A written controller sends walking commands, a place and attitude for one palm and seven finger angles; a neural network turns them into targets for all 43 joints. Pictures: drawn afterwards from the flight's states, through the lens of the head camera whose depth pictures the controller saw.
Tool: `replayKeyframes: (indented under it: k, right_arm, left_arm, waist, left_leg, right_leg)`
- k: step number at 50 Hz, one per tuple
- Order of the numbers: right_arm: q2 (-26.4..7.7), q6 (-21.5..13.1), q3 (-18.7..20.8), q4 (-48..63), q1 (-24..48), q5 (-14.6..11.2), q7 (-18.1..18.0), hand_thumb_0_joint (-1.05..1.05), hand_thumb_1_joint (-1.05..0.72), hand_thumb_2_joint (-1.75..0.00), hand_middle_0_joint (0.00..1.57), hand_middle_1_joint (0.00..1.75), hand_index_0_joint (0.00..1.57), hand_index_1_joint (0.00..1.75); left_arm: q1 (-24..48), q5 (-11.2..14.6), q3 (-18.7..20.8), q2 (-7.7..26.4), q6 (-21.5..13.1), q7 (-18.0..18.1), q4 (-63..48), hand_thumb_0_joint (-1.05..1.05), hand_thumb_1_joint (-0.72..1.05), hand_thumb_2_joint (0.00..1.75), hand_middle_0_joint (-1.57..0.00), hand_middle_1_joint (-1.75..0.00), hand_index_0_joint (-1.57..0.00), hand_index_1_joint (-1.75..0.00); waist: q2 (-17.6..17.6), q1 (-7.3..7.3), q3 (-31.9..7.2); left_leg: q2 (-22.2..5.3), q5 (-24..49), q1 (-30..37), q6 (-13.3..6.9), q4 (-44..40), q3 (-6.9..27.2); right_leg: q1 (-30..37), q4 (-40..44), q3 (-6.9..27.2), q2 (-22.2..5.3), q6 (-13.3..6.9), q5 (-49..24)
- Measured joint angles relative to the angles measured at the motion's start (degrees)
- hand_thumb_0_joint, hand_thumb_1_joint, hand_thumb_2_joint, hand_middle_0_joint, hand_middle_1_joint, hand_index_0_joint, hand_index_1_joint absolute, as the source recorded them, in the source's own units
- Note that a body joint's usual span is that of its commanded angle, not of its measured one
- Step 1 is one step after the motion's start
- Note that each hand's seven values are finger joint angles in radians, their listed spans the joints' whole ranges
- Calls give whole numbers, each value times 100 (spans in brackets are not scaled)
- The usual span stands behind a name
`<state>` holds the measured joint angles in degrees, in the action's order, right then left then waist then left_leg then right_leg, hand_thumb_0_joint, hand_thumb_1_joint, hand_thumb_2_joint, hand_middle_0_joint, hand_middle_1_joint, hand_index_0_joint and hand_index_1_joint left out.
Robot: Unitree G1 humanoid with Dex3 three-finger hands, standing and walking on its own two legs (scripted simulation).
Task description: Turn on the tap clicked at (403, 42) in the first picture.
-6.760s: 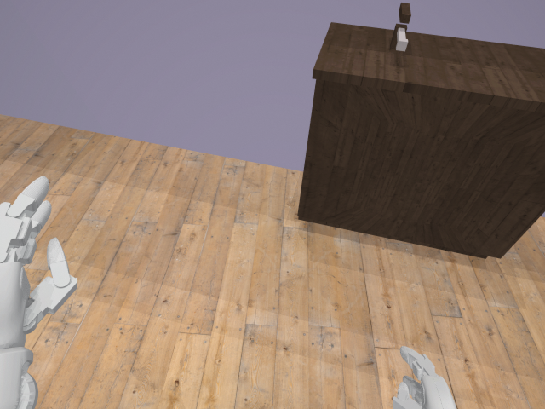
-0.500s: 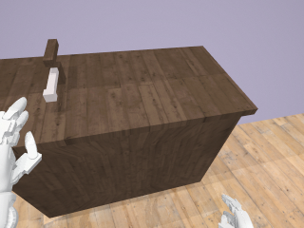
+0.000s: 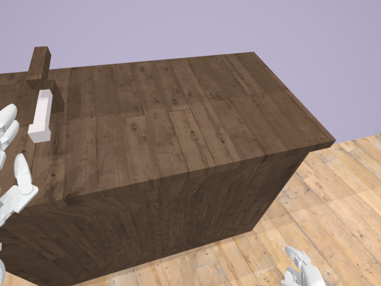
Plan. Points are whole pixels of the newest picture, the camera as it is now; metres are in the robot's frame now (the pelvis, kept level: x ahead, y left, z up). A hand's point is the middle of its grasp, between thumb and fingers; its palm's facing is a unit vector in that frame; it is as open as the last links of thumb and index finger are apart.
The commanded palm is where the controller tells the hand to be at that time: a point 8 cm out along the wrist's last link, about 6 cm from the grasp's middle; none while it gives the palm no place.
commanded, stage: come to a stop and stand still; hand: left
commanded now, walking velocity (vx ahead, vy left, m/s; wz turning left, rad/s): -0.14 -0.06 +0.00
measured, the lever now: (39, 132) +0.35 +0.33 +0.13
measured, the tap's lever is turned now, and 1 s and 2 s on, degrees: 0 0 0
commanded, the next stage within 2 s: look again from close up in 1.26 s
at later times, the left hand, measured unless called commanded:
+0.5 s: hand (28, 161) +0.25 +0.27 +0.19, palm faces +0.43 -0.86 -0.28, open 7.4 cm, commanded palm +0.20 +0.30 +0.20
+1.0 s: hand (25, 143) +0.28 +0.29 +0.19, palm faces +0.40 -0.84 -0.37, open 7.4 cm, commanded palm +0.22 +0.33 +0.20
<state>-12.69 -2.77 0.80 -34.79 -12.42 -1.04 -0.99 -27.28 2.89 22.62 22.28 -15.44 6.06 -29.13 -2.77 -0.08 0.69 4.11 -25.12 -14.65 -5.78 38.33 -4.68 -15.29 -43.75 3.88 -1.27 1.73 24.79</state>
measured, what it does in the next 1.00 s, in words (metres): steps on the spot: right foot, then left foot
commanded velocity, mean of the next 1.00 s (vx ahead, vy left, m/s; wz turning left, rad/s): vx -0.04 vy -0.03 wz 0.00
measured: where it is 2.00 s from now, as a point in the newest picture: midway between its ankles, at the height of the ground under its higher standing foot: outside the picture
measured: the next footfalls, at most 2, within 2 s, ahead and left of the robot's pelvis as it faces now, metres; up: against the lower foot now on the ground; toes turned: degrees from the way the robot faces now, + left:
right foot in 0.28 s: +0.09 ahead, -0.07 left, +0.00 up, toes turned +2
left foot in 0.52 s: +0.13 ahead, +0.17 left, +0.00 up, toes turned +2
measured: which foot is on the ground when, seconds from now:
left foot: down 0.00-0.30, up 0.32-0.50, down 0.52-1.00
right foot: up 0.00-0.26, down 0.28-1.00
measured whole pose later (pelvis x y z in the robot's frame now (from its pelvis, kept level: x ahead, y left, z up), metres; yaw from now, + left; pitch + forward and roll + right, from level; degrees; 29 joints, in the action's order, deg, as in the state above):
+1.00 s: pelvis +0.06 +0.05 +0.02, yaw +1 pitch -1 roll +0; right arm -11.3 -5.3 -1.2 -35.2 -10.9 -0.7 -3.1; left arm -25.6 3.1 18.9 20.1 -8.4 7.7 -28.0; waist 0.1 -0.7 1.8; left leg -1.4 -12.6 -14.6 0.5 27.9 -0.6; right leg -10.6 -26.9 0.4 1.2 -0.5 15.8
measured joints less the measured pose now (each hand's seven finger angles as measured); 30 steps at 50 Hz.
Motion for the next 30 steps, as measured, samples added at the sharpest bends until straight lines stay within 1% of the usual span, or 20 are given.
replayKeyframes:
  k: [1,3,4,5,7,10,11,13,14,15,16,17,18,19,20,21,24,26,28,30]
  right_arm:
    - [51,0,24,15,25,20,-6,2,-90,-90,20,30,20,30]
    - [151,-43,23,57,34,88,7,2,-90,-90,20,30,20,30]
    - [196,-71,2,76,18,108,22,2,-90,-90,20,30,20,30]
    - [237,-95,-25,97,-9,119,38,2,-90,-90,20,30,20,30]
    - [314,-132,-88,143,-69,118,63,2,-90,-90,20,30,20,30]
    - [411,-172,-200,249,-124,122,54,2,-90,-90,20,30,20,30]
    - [434,-181,-228,291,-137,132,45,2,-90,-90,20,30,20,30]
    - [452,-182,-256,365,-166,140,20,2,-90,-90,20,30,21,30]
    - [448,-179,-261,398,-186,131,5,1,-90,-90,20,30,21,30]
    - [423,-172,-260,407,-174,107,-5,1,-90,-90,20,30,21,30]
    - [366,-159,-252,368,-88,91,0,1,-90,-90,20,30,21,30]
    - [308,-135,-245,304,32,85,10,1,-90,-90,20,30,21,30]
    - [276,-93,-238,242,148,67,21,2,-90,-90,20,30,21,30]
    - [265,-41,-232,204,232,45,32,2,-90,-90,20,30,21,30]
    - [260,7,-244,184,288,35,31,2,-90,-90,20,30,21,30]
    - [251,43,-271,172,324,40,16,2,-90,-90,20,30,21,30]
    - [166,57,-323,154,329,93,-76,2,-90,-90,20,30,21,30]
    - [41,-9,-269,202,249,127,-150,2,-90,-90,20,30,21,30]
    - [28,-54,-209,185,218,122,-214,2,-90,-90,20,30,20,30]
    - [120,-100,-191,195,137,98,-237,2,-90,-90,20,30,20,30]
  left_arm:
    - [-27,-6,72,16,24,24,-8,1,88,90,-21,-30,-21,-30]
    - [16,-8,128,9,112,76,-12,1,88,90,-21,-30,-21,-30]
    - [74,-6,117,-2,159,98,-36,1,88,90,-21,-30,-21,-30]
    - [136,-4,86,-17,198,117,-74,1,88,90,-21,-30,-21,-30]
    - [213,-1,7,-49,259,136,-198,1,88,90,-21,-30,-21,-30]
    - [121,25,-38,-21,291,112,-414,1,89,90,-21,-30,-21,-30]
    - [50,42,-33,10,296,92,-451,1,89,90,-21,-30,-21,-30]
    - [-91,84,-10,89,346,37,-469,1,89,90,-21,-30,-21,-30]
    - [-135,101,14,158,379,7,-469,1,89,90,-21,-30,-21,-30]
    - [-127,100,39,221,396,-13,-454,1,88,90,-21,-30,-21,-30]
    - [-75,111,57,226,385,-23,-423,1,88,90,-21,-30,-21,-30]
    - [-16,126,78,197,351,-18,-376,1,88,90,-21,-30,-21,-30]
    - [31,138,105,156,329,1,-320,1,88,90,-21,-30,-21,-30]
    - [73,142,125,112,334,26,-266,1,88,90,-21,-30,-21,-30]
    - [117,129,130,57,350,56,-212,1,88,90,-21,-30,-21,-30]
    - [161,110,113,-13,373,90,-160,1,88,90,-21,-30,-21,-30]
    - [311,87,-98,-268,521,170,-100,1,88,90,-21,-30,-21,-30]
    - [407,64,-333,-422,599,191,-172,1,88,90,-21,-30,-21,-30]
    - [470,23,-461,-439,631,210,-254,1,88,90,-21,-30,-21,-30]
    - [451,-31,-402,-296,599,223,-293,1,88,90,-21,-30,-21,-30]
  waist:
    - [-47,-11,66]
    - [-42,-4,191]
    - [-13,9,230]
    - [24,29,251]
    - [80,68,278]
    - [96,92,323]
    - [100,101,338]
    - [132,110,356]
    - [139,126,355]
    - [158,116,356]
    - [229,57,397]
    - [289,-11,454]
    - [289,-79,503]
    - [238,-141,527]
    - [161,-192,527]
    - [81,-223,504]
    - [-59,-195,376]
    - [31,-141,281]
    - [17,-154,289]
    - [-6,-112,242]
  left_leg:
    - [38,61,93,-57,-107,-58]
    - [52,228,337,-50,-394,-85]
    - [41,296,457,-37,-557,-63]
    - [24,360,564,-32,-717,-26]
    - [-8,480,758,-24,-1022,44]
    - [-15,575,968,57,-1287,47]
    - [-7,563,994,125,-1266,35]
    - [7,468,954,326,-996,10]
    - [23,396,828,462,-653,8]
    - [16,354,551,609,-63,-7]
    - [-27,362,186,779,737,43]
    - [-58,150,-149,828,1451,157]
    - [-84,-151,-405,818,1910,270]
    - [-131,-390,-590,797,2106,364]
    - [-225,-482,-701,758,2056,425]
    - [-346,-442,-747,708,1815,466]
    - [-614,121,-545,636,581,508]
    - [-679,351,-283,604,-183,565]
    - [-622,962,-226,622,-310,535]
    - [-586,1118,-174,615,-436,523]
  right_leg:
    - [-208,-570,-12,5,-40,96]
    - [-611,-1624,-136,111,-129,284]
    - [-789,-1948,-254,167,-165,268]
    - [-930,-2062,-395,212,-192,189]
    - [-1087,-1707,-686,255,-226,-141]
    - [-1041,-432,-1030,268,-303,-840]
    - [-956,22,-1105,278,-343,-1085]
    - [-649,918,-1238,300,-438,-1595]
    - [-437,1307,-1271,292,-525,-1899]
    - [-301,1489,-1276,288,-650,-1793]
    - [-290,1458,-1281,326,-730,-1619]
    - [-306,1372,-1264,368,-762,-1520]
    - [-312,1311,-1216,385,-763,-1483]
    - [-312,1281,-1152,376,-742,-1483]
    - [-308,1278,-1089,355,-712,-1502]
    - [-305,1289,-1040,329,-689,-1521]
    - [-313,1244,-1018,221,-621,-1488]
    - [-380,1036,-1093,185,-538,-1264]
    - [-419,780,-989,159,-401,-750]
    - [-461,444,-756,237,-264,-364]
